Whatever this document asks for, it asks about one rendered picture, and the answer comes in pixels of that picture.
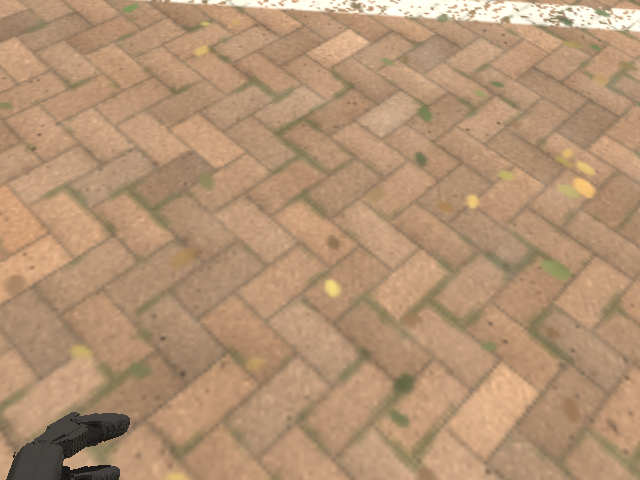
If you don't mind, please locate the left robot hand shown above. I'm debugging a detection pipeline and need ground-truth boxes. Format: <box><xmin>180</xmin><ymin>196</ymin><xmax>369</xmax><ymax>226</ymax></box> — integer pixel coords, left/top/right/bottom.
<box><xmin>6</xmin><ymin>412</ymin><xmax>130</xmax><ymax>480</ymax></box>

